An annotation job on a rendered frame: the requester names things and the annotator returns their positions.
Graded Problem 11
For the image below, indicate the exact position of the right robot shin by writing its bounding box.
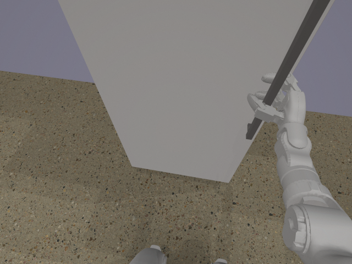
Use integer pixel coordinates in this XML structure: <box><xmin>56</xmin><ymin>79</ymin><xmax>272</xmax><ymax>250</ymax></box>
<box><xmin>215</xmin><ymin>258</ymin><xmax>227</xmax><ymax>263</ymax></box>

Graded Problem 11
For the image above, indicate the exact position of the robot right forearm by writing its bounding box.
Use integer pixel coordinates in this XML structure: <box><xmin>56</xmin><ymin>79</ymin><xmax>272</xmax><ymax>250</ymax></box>
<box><xmin>274</xmin><ymin>123</ymin><xmax>352</xmax><ymax>222</ymax></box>

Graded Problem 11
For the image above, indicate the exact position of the robot right upper arm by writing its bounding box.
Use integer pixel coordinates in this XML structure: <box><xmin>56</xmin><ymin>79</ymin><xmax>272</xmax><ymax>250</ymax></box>
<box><xmin>282</xmin><ymin>203</ymin><xmax>352</xmax><ymax>264</ymax></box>

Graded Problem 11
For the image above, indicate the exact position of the fridge door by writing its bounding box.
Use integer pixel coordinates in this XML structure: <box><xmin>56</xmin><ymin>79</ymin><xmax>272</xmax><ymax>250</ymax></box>
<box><xmin>58</xmin><ymin>0</ymin><xmax>335</xmax><ymax>183</ymax></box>

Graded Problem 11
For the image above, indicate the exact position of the handle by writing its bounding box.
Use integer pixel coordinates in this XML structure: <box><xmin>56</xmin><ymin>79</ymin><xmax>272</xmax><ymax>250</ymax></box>
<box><xmin>246</xmin><ymin>0</ymin><xmax>330</xmax><ymax>140</ymax></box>

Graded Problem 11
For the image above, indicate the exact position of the right robot hand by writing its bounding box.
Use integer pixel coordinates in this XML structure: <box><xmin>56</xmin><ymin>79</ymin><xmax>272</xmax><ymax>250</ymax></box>
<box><xmin>247</xmin><ymin>72</ymin><xmax>306</xmax><ymax>129</ymax></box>

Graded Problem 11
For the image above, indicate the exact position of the robot left thigh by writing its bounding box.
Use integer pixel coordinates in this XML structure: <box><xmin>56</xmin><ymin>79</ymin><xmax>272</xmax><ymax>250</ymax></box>
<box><xmin>129</xmin><ymin>248</ymin><xmax>167</xmax><ymax>264</ymax></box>

